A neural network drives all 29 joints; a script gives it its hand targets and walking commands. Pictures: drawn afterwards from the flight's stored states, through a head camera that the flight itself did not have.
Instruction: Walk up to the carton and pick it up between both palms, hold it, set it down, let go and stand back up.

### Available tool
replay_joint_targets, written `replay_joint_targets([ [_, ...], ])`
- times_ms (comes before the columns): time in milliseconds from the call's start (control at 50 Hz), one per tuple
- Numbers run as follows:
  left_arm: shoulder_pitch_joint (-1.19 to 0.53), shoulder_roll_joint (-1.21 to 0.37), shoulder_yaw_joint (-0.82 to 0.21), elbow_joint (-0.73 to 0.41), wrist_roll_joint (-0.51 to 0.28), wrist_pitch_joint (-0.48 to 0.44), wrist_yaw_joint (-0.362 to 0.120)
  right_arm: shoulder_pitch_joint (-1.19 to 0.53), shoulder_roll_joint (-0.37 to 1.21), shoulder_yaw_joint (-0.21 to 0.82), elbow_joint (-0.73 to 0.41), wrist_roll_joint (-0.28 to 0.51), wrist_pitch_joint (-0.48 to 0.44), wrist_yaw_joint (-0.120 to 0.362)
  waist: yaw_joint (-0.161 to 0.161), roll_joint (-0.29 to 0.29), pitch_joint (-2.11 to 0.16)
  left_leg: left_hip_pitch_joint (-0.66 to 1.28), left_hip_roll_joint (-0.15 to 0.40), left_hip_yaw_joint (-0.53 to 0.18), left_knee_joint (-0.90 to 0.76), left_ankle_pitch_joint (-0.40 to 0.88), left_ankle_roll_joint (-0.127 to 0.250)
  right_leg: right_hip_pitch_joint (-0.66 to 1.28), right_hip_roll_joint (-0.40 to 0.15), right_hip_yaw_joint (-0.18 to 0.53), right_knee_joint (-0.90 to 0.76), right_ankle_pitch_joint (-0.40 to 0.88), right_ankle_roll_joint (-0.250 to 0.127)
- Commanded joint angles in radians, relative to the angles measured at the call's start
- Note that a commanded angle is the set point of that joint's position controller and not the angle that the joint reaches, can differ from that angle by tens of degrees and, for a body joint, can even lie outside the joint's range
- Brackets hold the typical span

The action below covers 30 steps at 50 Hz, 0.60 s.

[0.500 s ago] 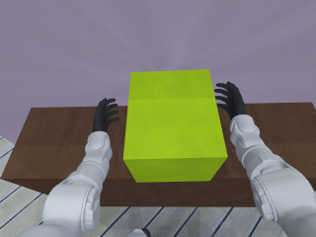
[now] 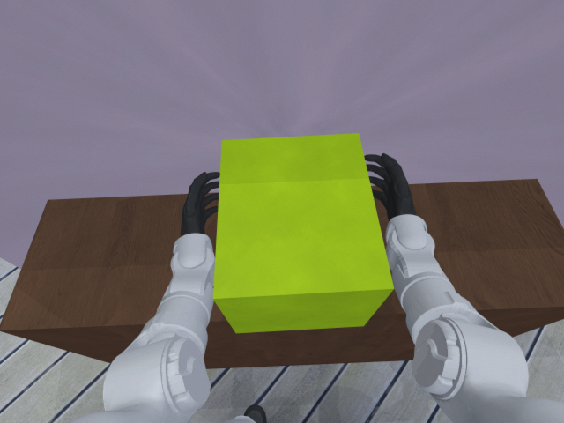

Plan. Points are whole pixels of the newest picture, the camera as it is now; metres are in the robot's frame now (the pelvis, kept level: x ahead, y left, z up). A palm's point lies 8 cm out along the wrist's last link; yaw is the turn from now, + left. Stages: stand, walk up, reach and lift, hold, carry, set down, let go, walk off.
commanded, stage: reach and lift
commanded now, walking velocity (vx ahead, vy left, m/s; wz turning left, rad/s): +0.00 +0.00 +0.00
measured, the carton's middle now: (295, 236) +0.39 +0.04 -0.03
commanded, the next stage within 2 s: none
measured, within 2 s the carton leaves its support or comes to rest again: leaves its support in 1.82 s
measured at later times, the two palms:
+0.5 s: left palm (195, 231) +0.36 +0.19 +0.00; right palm (399, 208) +0.42 -0.11 +0.02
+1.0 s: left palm (194, 231) +0.36 +0.19 +0.00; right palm (399, 210) +0.41 -0.11 +0.02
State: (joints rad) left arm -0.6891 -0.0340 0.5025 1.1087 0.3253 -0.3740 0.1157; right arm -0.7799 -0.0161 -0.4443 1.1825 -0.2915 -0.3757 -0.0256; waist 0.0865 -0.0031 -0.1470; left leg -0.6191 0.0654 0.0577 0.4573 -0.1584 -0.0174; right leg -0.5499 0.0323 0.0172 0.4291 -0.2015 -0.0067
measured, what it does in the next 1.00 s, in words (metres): stands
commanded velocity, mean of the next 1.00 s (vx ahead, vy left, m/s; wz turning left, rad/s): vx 0.00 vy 0.00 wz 0.00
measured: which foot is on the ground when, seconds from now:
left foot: down 0.00-1.00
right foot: down 0.00-1.00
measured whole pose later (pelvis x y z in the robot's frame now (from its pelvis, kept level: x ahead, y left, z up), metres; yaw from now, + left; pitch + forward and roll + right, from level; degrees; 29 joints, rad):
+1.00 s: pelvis +0.01 -0.01 +0.01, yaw +1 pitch +17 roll -1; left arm -0.62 -0.08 0.56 0.99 0.45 -0.34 0.08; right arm -0.72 0.03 -0.54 1.14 -0.43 -0.42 -0.02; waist 0.08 -0.03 -0.12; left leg -0.51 0.06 0.08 0.32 -0.10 -0.02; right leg -0.44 0.02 -0.01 0.31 -0.16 -0.02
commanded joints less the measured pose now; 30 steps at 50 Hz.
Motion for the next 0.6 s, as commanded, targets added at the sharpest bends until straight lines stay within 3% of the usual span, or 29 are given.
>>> replay_joint_targets([
  [0, -0.375, -0.451, -0.187, -0.055, 0.084, -0.005, -0.080, -0.386, 0.451, 0.168, -0.055, -0.120, -0.059, 0.123, 0.029, -0.002, -0.499, 0.501, -0.010, 0.058, 0.033, 0.547, -0.037, 0.199, 0.032, -0.091, -0.046, 0.282, 0.002],
  [120, -0.373, -0.463, -0.174, -0.083, 0.102, -0.005, -0.094, -0.367, 0.514, 0.179, -0.047, -0.147, -0.062, 0.114, 0.035, -0.046, -0.438, 0.380, -0.025, 0.078, -0.018, 0.445, -0.006, 0.349, -0.001, -0.060, -0.053, 0.380, 0.018],
  [140, -0.384, -0.466, -0.177, -0.085, 0.107, -0.005, -0.100, -0.375, 0.525, 0.170, -0.046, -0.161, -0.060, 0.111, 0.023, -0.053, -0.429, 0.353, -0.032, 0.079, -0.030, 0.414, -0.005, 0.377, -0.005, -0.060, -0.052, 0.400, 0.022],
  [240, -0.400, -0.464, -0.159, -0.108, 0.126, -0.008, -0.114, -0.365, 0.552, 0.143, -0.045, -0.201, -0.061, 0.105, 0.009, -0.036, -0.430, 0.294, -0.034, 0.082, -0.064, 0.350, 0.014, 0.431, -0.035, -0.044, -0.043, 0.454, 0.028],
  [380, -0.402, -0.467, -0.131, -0.104, 0.147, -0.011, -0.124, -0.355, 0.577, 0.116, -0.050, -0.238, -0.065, 0.105, 0.009, -0.055, -0.420, 0.270, -0.037, 0.083, -0.091, 0.316, 0.023, 0.456, -0.037, -0.049, -0.051, 0.432, 0.024],
  [580, -0.362, -0.493, -0.138, -0.125, 0.161, 0.008, -0.108, -0.337, 0.568, 0.114, -0.034, -0.222, -0.080, 0.112, 0.025, -0.025, -0.417, 0.359, -0.020, 0.082, -0.086, 0.386, 0.009, 0.383, -0.026, -0.074, -0.076, 0.370, 0.009],
])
